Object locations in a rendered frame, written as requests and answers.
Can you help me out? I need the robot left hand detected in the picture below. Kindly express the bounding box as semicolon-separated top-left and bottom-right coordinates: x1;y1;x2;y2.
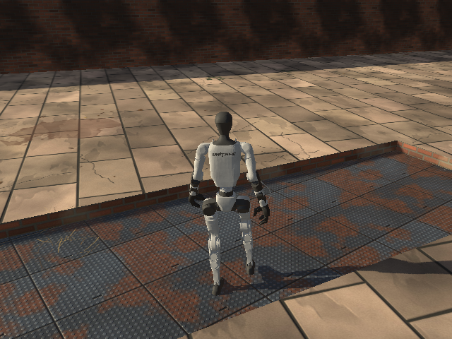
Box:
189;194;205;208

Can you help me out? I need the robot torso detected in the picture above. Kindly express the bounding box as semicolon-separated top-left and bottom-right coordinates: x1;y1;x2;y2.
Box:
208;139;241;212

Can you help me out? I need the robot right hand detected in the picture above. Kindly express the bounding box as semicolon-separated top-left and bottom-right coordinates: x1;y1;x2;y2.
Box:
254;204;270;225

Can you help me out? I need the right robot foot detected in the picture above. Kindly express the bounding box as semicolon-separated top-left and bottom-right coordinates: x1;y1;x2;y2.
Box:
246;259;255;275

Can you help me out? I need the robot right upper arm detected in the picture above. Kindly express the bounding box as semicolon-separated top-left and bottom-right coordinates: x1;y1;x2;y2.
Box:
239;142;258;182

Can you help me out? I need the robot left upper arm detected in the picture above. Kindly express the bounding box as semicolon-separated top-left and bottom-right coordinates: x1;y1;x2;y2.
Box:
193;143;210;181

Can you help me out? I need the right robot forearm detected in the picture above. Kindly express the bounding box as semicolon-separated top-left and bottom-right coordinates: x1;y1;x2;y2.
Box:
251;171;268;207

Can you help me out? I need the left robot forearm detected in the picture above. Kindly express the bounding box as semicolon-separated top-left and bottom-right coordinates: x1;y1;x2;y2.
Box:
189;171;200;196

